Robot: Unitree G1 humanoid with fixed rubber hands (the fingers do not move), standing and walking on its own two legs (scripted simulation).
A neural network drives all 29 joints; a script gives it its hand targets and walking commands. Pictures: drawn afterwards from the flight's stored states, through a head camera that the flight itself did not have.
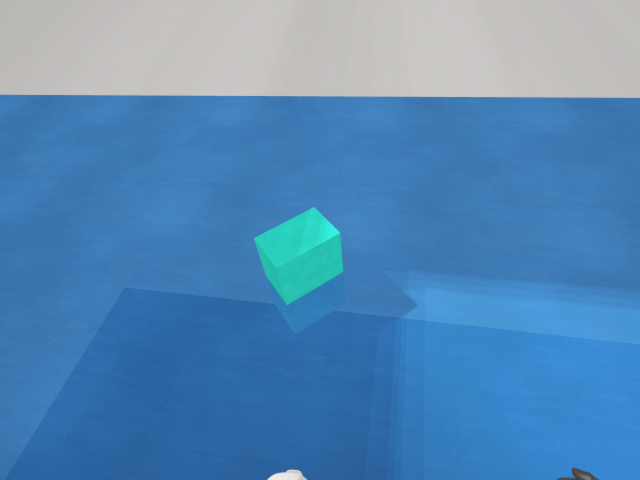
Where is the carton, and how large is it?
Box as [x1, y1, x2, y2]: [254, 207, 342, 304]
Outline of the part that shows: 314,207 254,238 266,276 287,304 342,271 339,232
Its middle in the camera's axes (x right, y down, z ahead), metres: -0.08 +0.06 +1.44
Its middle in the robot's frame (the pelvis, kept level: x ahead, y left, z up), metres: +0.99 +0.15 -0.62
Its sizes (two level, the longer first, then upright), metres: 0.257 0.169 0.224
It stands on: the floor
